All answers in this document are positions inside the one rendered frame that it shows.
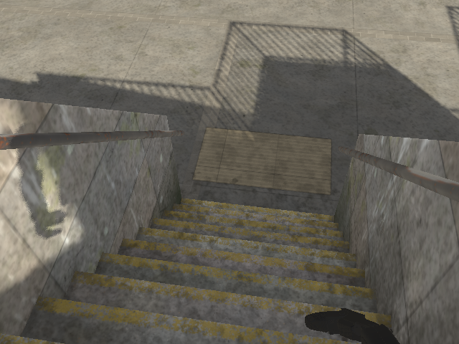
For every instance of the robot right hand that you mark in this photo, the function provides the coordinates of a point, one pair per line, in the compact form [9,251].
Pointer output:
[351,325]

